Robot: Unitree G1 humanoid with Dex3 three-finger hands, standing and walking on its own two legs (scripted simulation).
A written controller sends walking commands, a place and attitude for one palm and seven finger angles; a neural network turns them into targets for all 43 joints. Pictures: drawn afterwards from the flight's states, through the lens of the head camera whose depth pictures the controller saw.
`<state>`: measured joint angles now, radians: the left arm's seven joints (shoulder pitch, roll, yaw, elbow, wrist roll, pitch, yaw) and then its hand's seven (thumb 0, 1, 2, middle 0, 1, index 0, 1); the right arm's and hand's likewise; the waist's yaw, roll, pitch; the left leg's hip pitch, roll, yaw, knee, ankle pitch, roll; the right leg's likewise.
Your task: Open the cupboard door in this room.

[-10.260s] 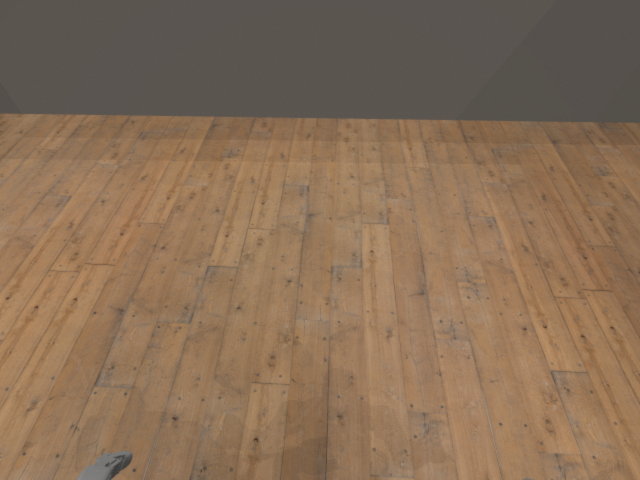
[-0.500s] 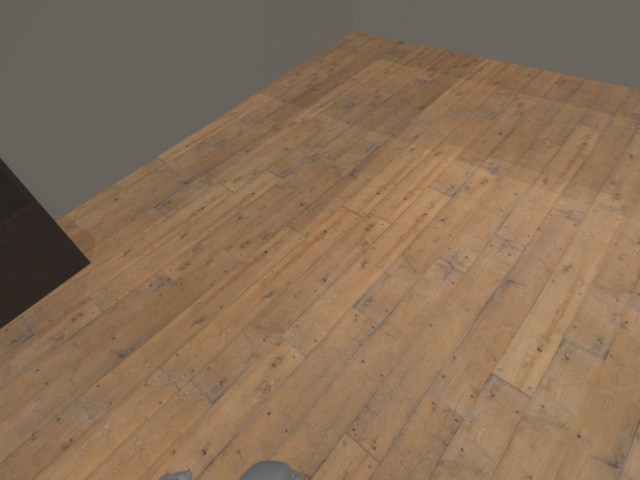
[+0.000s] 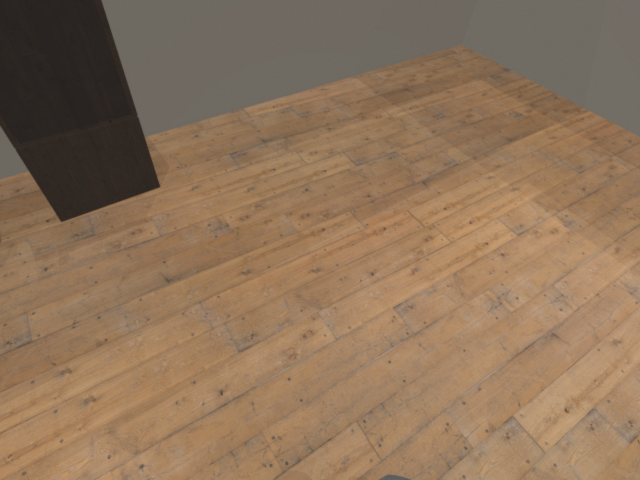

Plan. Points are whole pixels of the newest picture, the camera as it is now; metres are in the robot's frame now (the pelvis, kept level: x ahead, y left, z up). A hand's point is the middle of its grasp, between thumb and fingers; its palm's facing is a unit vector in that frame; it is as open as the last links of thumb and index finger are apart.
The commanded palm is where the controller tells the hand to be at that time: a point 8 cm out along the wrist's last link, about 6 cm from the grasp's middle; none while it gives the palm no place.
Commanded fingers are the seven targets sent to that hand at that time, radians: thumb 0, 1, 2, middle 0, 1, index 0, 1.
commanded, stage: turn or walk to find it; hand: left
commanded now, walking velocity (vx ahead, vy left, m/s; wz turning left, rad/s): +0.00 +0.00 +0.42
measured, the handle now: out of the picture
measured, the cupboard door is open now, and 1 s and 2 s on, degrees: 0 0 0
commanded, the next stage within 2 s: stand and wait in 0.16 s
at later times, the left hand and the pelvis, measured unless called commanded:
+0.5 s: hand out of the picture +0.02 +0.14 -0.15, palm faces +0.16 -0.95 -0.27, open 7.3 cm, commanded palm none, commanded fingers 0.00 0.90 0.90 -0.20 -0.30 -0.20 -0.30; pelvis -0.03 -0.05 +0.01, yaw +8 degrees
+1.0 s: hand out of the picture -0.11 +0.15 -0.18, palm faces +0.29 -0.93 -0.23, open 7.4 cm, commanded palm none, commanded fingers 0.00 0.90 0.90 -0.20 -0.30 -0.20 -0.30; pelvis -0.07 -0.04 -0.01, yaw +13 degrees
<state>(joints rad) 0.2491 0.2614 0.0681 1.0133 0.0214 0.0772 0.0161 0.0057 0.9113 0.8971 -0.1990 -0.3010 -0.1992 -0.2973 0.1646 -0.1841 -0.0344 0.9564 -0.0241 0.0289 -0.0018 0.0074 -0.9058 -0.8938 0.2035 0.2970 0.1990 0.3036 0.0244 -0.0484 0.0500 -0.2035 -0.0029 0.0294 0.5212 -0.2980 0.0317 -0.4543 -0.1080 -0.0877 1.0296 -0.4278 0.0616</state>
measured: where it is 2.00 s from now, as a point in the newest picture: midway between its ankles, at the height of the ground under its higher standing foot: outside the picture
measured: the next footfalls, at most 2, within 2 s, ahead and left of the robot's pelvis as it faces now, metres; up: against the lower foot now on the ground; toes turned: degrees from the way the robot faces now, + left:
right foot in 0.30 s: +0.03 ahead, -0.13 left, +0.00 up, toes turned +2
left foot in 0.72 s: -0.06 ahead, +0.10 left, +0.00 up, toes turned +11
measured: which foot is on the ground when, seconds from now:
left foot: down 0.00-0.32, up 0.34-0.70, down 0.72-0.98, up 1.00-1.00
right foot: up 0.00-0.28, down 0.30-1.00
